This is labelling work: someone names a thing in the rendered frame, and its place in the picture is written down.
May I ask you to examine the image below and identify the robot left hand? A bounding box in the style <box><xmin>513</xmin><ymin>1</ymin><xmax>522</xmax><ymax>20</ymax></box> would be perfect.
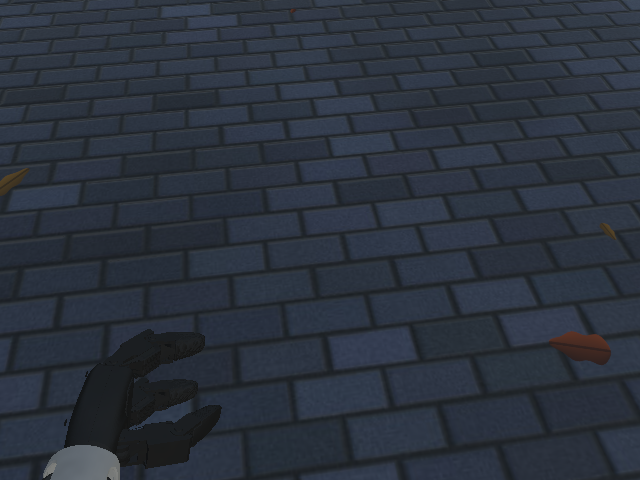
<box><xmin>64</xmin><ymin>329</ymin><xmax>222</xmax><ymax>469</ymax></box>

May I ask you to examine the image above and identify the left robot forearm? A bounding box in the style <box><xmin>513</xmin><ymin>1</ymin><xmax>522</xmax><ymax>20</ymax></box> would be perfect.
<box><xmin>42</xmin><ymin>445</ymin><xmax>120</xmax><ymax>480</ymax></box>

